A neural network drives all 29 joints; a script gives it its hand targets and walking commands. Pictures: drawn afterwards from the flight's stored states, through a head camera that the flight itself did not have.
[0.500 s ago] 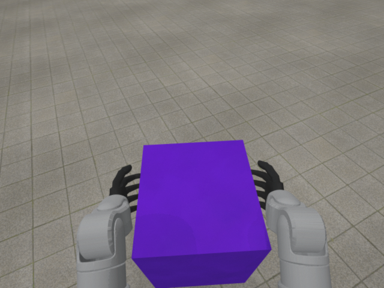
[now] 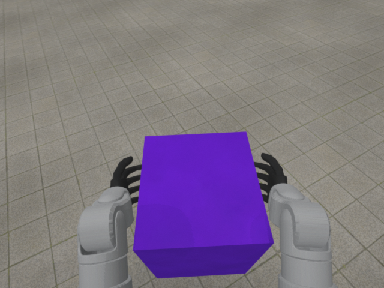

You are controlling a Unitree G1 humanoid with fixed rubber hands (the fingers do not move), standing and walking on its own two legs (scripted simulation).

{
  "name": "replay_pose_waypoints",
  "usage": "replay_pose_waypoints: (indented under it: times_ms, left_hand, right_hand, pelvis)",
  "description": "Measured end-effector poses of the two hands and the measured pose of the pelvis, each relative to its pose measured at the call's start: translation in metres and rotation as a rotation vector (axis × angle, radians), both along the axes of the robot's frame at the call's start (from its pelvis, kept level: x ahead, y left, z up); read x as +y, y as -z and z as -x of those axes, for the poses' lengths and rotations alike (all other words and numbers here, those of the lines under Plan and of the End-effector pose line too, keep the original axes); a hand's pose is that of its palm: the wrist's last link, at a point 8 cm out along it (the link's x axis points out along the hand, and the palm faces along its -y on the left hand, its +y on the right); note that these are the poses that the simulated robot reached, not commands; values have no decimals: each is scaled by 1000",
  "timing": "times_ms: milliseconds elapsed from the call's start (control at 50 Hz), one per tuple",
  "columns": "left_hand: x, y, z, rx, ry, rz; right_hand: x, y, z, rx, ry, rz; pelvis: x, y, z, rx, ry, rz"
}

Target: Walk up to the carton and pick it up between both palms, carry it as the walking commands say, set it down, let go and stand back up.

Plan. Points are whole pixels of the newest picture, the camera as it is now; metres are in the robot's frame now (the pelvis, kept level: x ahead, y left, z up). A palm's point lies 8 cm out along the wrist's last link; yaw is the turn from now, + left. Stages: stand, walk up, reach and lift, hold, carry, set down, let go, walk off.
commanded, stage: carry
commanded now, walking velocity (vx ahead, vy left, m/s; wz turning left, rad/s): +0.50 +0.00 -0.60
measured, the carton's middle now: (198, 210) +0.28 +0.00 +0.01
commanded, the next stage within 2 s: none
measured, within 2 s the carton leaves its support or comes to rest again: neither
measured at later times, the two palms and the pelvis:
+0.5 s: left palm (178, 96) +0.58 +0.05 +0.08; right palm (289, 114) +0.48 -0.22 +0.09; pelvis +0.27 +0.00 +0.01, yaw -18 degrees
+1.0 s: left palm (231, 45) +0.87 -0.14 +0.08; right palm (317, 63) +0.73 -0.39 +0.08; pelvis +0.55 -0.13 +0.01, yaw -28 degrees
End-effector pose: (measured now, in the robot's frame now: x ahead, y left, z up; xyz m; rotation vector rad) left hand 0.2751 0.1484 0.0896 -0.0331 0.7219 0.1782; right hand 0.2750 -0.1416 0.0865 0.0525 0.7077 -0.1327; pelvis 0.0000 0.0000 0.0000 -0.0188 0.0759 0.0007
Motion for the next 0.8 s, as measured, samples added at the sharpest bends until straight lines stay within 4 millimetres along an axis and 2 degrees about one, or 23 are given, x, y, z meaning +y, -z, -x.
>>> replay_pose_waypoints:
  times_ms: [140, 200, 280, 340, 440, 560, 680, 800]
  left_hand:
    - [-17, 5, -74, 30, 55, 12]
    - [-19, 8, -111, 27, 78, 17]
    - [-22, 15, -168, -5, 127, 36]
    - [-36, 16, -206, 26, 187, 41]
    - [-74, 11, -266, 54, 303, 39]
    - [-125, 6, -342, -3, 381, 39]
    - [-175, 23, -418, -20, 370, 23]
    - [-212, 34, -474, 103, 380, -3]
  right_hand:
    - [-17, -2, -62, 30, 53, 13]
    - [-18, -1, -92, 27, 80, 14]
    - [-20, 4, -132, -5, 130, 33]
    - [-31, 5, -150, 27, 186, 42]
    - [-60, -1, -178, 57, 297, 49]
    - [-104, -8, -236, 0, 374, 49]
    - [-155, 14, -315, -16, 364, 33]
    - [-193, 25, -370, 105, 374, 3]
  pelvis:
    - [-3, -3, -69, 23, 42, -24]
    - [3, -3, -100, 23, 81, -35]
    - [15, 8, -146, 9, 169, -43]
    - [18, 1, -178, 17, 228, -25]
    - [12, -13, -232, 23, 288, 10]
    - [-15, -7, -304, 7, 341, 25]
    - [-68, 20, -381, -31, 360, 31]
    - [-100, 0, -440, -12, 400, -5]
